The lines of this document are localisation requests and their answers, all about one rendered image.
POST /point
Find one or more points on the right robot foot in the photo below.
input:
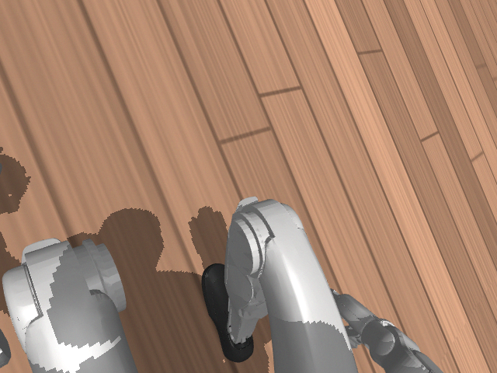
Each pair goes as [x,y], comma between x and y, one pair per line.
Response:
[216,299]

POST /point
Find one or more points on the right robot arm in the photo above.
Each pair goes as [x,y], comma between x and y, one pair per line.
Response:
[393,350]

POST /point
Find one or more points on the right robot hand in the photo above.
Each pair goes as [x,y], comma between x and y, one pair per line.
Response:
[355,314]

